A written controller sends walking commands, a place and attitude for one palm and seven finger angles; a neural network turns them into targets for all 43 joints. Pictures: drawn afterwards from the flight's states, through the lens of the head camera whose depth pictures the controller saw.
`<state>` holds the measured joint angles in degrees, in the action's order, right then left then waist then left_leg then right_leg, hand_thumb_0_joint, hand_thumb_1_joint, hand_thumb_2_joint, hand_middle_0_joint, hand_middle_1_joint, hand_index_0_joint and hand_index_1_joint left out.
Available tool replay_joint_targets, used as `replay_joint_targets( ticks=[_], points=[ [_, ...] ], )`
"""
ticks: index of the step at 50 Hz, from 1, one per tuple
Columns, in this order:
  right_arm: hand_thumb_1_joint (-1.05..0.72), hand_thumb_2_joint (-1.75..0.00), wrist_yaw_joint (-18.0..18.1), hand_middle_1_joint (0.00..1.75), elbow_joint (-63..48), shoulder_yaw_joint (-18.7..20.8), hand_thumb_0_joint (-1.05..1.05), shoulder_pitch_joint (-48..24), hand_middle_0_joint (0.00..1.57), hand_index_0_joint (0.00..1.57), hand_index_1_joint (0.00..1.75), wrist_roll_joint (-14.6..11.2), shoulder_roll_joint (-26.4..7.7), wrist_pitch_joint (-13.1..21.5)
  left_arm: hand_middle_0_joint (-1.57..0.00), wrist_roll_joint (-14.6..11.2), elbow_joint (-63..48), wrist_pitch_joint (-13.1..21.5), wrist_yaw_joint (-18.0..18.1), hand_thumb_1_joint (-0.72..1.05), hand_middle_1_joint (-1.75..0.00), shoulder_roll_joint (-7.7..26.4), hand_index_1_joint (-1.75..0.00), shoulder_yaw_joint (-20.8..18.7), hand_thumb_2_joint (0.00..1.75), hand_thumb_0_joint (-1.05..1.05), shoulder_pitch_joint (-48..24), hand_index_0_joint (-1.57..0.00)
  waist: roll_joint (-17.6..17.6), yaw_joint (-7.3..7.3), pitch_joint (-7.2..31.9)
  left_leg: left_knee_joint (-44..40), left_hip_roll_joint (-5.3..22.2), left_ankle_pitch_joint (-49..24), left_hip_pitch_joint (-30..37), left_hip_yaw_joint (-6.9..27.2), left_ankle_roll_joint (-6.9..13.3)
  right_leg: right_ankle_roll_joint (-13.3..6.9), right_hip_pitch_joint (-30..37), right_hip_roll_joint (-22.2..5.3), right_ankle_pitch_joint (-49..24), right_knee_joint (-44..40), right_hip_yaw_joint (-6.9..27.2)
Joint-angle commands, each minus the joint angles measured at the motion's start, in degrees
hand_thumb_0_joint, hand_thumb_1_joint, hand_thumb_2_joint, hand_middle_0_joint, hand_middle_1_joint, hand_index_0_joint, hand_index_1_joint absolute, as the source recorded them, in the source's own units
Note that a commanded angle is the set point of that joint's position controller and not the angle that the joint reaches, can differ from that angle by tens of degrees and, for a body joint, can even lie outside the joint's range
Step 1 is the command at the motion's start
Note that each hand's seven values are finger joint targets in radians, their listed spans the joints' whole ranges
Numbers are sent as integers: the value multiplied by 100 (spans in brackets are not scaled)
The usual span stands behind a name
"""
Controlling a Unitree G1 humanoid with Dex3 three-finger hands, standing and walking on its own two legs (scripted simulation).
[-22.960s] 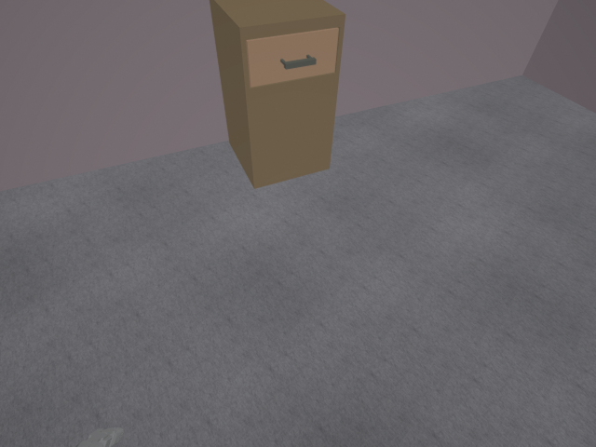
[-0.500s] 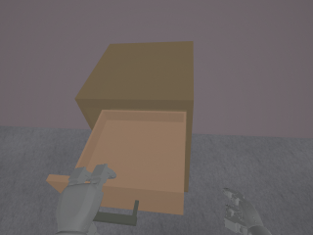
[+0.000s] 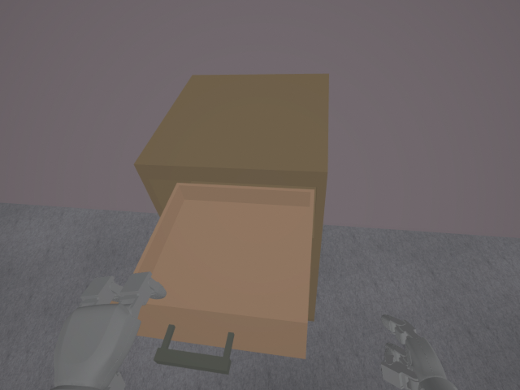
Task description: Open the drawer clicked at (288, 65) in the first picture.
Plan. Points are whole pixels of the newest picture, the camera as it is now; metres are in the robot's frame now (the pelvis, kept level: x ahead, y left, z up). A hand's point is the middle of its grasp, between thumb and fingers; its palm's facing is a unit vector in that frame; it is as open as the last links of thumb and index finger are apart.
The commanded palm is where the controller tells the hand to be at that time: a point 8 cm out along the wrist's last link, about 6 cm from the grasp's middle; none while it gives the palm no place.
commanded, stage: draw the hand back to the body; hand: left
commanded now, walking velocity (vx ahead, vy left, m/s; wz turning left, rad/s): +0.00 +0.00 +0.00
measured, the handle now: (196, 347) +0.21 +0.17 -0.11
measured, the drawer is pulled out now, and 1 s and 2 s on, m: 0.30 0.30 0.30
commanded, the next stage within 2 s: step back with the hand held close in 1.18 s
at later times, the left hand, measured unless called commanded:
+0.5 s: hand (89, 291) +0.18 +0.22 +0.16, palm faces +0.35 -0.87 -0.36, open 12.7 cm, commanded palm +0.13 +0.27 +0.17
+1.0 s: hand (50, 270) +0.19 +0.26 +0.19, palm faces +0.47 -0.78 -0.40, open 8.4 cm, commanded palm +0.13 +0.30 +0.20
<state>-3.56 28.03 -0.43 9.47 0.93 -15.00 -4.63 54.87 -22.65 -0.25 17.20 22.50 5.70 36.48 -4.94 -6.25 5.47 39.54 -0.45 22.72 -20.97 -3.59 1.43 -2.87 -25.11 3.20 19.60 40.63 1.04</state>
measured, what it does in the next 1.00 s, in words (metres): stands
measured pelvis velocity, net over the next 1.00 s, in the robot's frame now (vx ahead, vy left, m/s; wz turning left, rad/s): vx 0.02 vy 0.01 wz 0.08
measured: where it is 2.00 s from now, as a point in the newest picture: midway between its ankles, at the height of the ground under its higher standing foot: outside the picture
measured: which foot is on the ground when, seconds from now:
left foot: down 0.00-1.00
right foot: down 0.00-1.00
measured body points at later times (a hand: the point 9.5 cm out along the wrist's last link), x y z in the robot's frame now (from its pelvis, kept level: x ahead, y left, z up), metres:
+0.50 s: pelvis +0.02 +0.02 +0.02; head +0.00 +0.00 +0.47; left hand +0.16 +0.27 +0.18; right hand +0.21 -0.17 -0.06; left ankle -0.03 +0.10 -0.72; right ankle +0.01 -0.09 -0.72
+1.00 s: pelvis +0.02 +0.01 +0.02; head +0.01 -0.02 +0.47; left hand +0.16 +0.30 +0.21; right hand +0.24 -0.19 -0.05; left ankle -0.02 +0.10 -0.72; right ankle +0.01 -0.09 -0.72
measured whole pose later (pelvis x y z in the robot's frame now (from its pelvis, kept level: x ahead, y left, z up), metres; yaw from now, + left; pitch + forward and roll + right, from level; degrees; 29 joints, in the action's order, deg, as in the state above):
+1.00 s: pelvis +0.02 +0.01 +0.02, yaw +4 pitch -3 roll +0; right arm 3.8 35.0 -1.7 9.4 -1.1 -12.4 6.7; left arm -4.0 -28.3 5.2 7.3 19.1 -16.9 30.6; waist -3.9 -3.4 -0.5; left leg 24.5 -1.7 17.0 -4.8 0.9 1.7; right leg -2.1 -6.5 1.9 14.6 23.7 -2.7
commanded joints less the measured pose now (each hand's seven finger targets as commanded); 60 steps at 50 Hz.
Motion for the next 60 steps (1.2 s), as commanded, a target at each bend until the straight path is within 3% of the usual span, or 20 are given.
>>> replay_joint_targets(
  ticks=[1,3,6,8,9,10,11,12,14,17,20,25,31,35,38,44,49,53,57,60],
  points=[
    [-90,-90,100,30,-1003,182,0,-880,20,20,30,25,-383,284,-30,86,-1320,207,229,-50,-120,988,-120,-994,30,0,-423,-30,338,-14,249,-456,101,-941,439,351,37,-114,144,-404,-534,-1177,892],
    [-90,-90,90,30,-998,170,0,-863,20,20,30,11,-385,290,-30,29,-1368,197,231,-50,-120,1047,-120,-1146,30,0,-351,-30,215,-44,539,-518,110,-1173,542,379,21,-115,305,-389,-736,-1091,813],
    [-90,-90,131,30,-955,209,0,-958,20,20,30,-57,-395,247,-30,-188,-1293,167,110,-50,-120,947,-120,-1104,30,0,-308,-30,353,7,258,-649,150,-1192,522,407,27,-65,349,-380,-848,-1172,668],
    [-90,-90,119,30,-960,161,0,-963,20,20,30,-89,-407,255,-30,-251,-1241,87,0,-50,-120,997,-120,-1157,30,0,-200,-30,428,-14,396,-743,155,-1322,549,410,41,-17,539,-408,-978,-1184,602],
    [-90,-90,147,30,-941,181,0,-1023,20,20,30,-119,-421,235,-30,-324,-1250,80,-66,-50,-120,977,-120,-1098,30,0,-228,-30,479,2,156,-820,170,-1291,503,441,28,-21,539,-396,-988,-1222,573],
    [-90,-90,369,30,-1126,151,0,-559,20,20,30,-292,-26,603,-30,-4542,-1180,251,-491,-47,-118,-1258,-118,-363,32,0,-255,-30,1032,651,-90,-997,390,-986,1181,580,252,113,1160,-377,-886,-1069,-212],
    [-90,-90,545,30,-1073,154,0,-599,20,20,30,-337,-150,924,-29,-4760,-1255,463,-604,-43,-115,-490,-115,-763,33,0,-134,-29,1096,467,-73,-1075,445,-899,1140,603,236,146,1109,-408,-557,-1088,-193],
    [-90,-90,624,30,-974,80,0,-657,20,20,30,-315,-146,1067,-29,-4813,-1164,539,-631,-40,-113,-296,-113,-1041,34,0,34,-29,929,405,-260,-1149,413,-851,1095,642,202,109,1039,-377,-415,-1169,-178],
    [-90,-90,853,30,-901,23,0,-553,20,20,30,-237,-185,1180,-29,-5257,-1927,748,-682,-32,-109,135,-109,-1420,37,0,-246,-29,639,336,-67,-1292,373,-1347,1209,591,138,130,1317,-528,-814,-1397,-192],
    [-90,-90,956,30,-674,-45,0,-480,20,20,30,-163,-175,1492,-28,-5416,-2340,915,-666,-22,-102,453,-102,-1802,42,0,-570,-28,-129,331,-397,-1426,349,-1652,1126,654,17,52,1361,-584,-1014,-1631,-157],
    [-90,-90,926,30,-538,-98,0,-349,20,20,30,-149,-128,1677,-27,-5506,-2166,935,-741,-12,-95,141,-95,-1639,47,0,-518,-27,-380,369,-616,-1553,376,-2006,1111,698,-92,20,1486,-585,-1197,-1655,-269],
    [-90,-90,854,30,-413,15,0,-424,20,20,30,-154,-220,1649,-26,-5666,-1732,931,-903,6,-84,37,-84,-1850,54,0,-328,-26,410,336,-489,-1660,410,-2269,1154,682,-86,60,1766,-520,-1513,-1699,-294],
    [-90,-90,807,30,-340,70,0,-501,20,20,30,-146,-262,1598,-25,-5733,-2022,974,-962,27,-70,288,-70,-2218,63,0,-355,-25,201,293,55,-1660,388,-2823,1396,659,-132,83,2088,-520,-1917,-1717,-259],
    [-90,-90,818,30,-294,67,0,-504,20,20,30,-168,-255,1600,-24,-5765,-2151,960,-903,41,-62,506,-62,-2505,69,0,-449,-24,68,286,121,-1670,376,-2984,1494,681,-160,82,2135,-506,-1999,-1768,-238],
    [-90,-90,825,30,-248,60,0,-547,20,20,30,-184,-233,1593,-23,-5779,-2119,941,-887,51,-55,569,-55,-2650,74,0,-632,-23,-25,309,-48,-1671,346,-2934,1515,637,-150,80,2080,-507,-2064,-1849,-206],
    [-90,-90,842,30,-168,112,0,-645,20,20,30,-200,-262,1459,-21,-5876,-1618,886,-894,73,-41,610,-41,-2948,82,0,-754,-21,292,290,-332,-1753,331,-2605,1442,560,-75,98,2043,-511,-2069,-1958,-185],
    [-90,-90,798,30,-201,119,0,-685,20,20,30,-198,-300,1416,-20,-5879,-1559,889,-969,90,-30,434,-30,-2712,90,0,-732,-20,321,295,-307,-1800,323,-2449,1433,575,-28,122,2036,-512,-1910,-1984,-196],
    [-90,-90,797,30,-238,100,0,-687,20,20,30,-178,-285,1462,-20,-5842,-1985,942,-937,90,-30,655,-30,-2818,90,0,-838,-20,-5,277,-65,-1764,280,-2489,1511,568,-33,105,2147,-518,-1988,-1995,-141],
    [-90,-90,822,30,-231,98,0,-715,20,20,30,-184,-273,1468,-20,-5865,-2043,933,-900,90,-30,776,-30,-2961,90,0,-849,-20,54,275,-104,-1749,263,-2345,1515,557,-23,101,2099,-508,-1941,-2085,-79],
    [-90,-90,840,30,-205,103,0,-720,20,20,30,-199,-242,1442,-20,-5879,-1750,922,-907,90,-30,571,-30,-2823,90,0,-753,-20,254,308,-358,-1777,277,-2134,1462,524,7,119,1965,-515,-1740,-2138,-82]
  ],
)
